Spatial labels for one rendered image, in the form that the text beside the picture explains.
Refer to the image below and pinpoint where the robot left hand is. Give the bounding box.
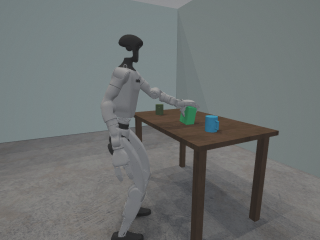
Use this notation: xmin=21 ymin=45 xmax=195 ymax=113
xmin=179 ymin=100 xmax=200 ymax=117

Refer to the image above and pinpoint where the sponge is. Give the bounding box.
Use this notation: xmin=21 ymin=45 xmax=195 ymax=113
xmin=179 ymin=106 xmax=197 ymax=125

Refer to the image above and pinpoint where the robot right hand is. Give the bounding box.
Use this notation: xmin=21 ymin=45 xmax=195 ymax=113
xmin=112 ymin=148 xmax=134 ymax=182

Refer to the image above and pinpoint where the table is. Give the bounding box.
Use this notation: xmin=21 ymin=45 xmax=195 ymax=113
xmin=134 ymin=108 xmax=279 ymax=240

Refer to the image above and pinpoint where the left robot forearm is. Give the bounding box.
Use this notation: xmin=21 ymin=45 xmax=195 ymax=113
xmin=158 ymin=90 xmax=185 ymax=108

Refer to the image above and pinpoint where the right robot forearm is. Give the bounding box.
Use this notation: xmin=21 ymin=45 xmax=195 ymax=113
xmin=101 ymin=101 xmax=124 ymax=150

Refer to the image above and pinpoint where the robot torso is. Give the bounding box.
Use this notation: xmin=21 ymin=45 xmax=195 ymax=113
xmin=109 ymin=64 xmax=140 ymax=143

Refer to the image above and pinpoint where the robot right thigh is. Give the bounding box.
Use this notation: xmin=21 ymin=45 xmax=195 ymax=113
xmin=108 ymin=137 xmax=145 ymax=198

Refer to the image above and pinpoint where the right robot upper arm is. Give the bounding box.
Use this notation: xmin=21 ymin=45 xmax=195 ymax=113
xmin=100 ymin=67 xmax=131 ymax=113

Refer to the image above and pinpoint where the left robot upper arm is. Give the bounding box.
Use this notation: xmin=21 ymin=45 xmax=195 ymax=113
xmin=136 ymin=71 xmax=161 ymax=99

